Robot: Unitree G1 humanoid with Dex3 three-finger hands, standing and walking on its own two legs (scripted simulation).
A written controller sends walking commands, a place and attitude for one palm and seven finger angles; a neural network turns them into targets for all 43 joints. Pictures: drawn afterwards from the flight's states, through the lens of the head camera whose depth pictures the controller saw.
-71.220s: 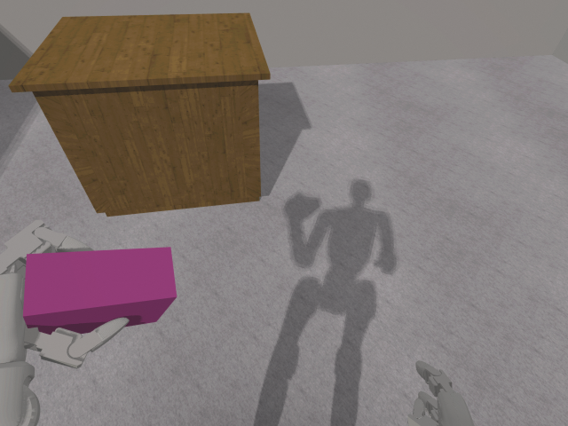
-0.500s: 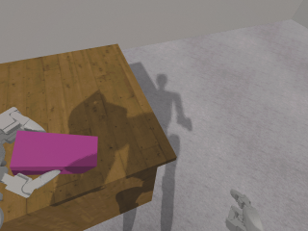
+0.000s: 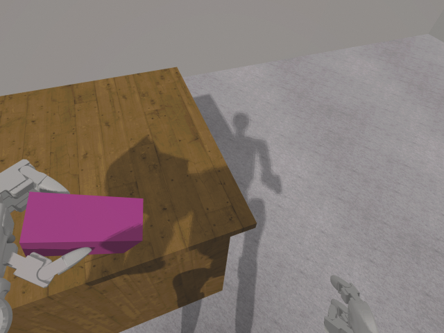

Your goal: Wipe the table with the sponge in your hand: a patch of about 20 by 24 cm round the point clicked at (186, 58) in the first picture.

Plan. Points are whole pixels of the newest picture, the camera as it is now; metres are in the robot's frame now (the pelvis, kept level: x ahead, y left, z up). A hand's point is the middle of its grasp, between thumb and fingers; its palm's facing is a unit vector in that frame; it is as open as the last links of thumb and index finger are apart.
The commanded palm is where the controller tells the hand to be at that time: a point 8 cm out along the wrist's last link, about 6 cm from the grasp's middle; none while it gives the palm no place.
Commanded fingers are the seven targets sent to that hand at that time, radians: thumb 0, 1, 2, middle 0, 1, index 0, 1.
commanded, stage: shuffle to correct the standing spot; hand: left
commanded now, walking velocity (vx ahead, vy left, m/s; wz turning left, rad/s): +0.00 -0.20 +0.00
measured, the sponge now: (101, 227) +0.23 +0.19 +0.13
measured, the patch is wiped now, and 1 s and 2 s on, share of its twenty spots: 0.00 0.00 0.00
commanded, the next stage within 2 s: come to a stop and stand still in 2.00 s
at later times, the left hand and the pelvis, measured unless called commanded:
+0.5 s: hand (55, 216) +0.23 +0.24 +0.16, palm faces +0.30 -0.86 -0.41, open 10.0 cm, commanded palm +0.17 +0.28 +0.18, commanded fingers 0.00 0.10 1.30 -1.20 -1.60 -1.20 -1.60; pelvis +0.01 +0.00 +0.00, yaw +0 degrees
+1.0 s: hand (50, 220) +0.22 +0.24 +0.16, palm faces +0.30 -0.86 -0.42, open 10.0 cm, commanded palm +0.16 +0.28 +0.18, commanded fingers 0.00 0.10 1.30 -1.20 -1.60 -1.20 -1.60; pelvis +0.01 +0.00 +0.00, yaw +0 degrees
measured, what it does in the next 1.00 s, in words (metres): stands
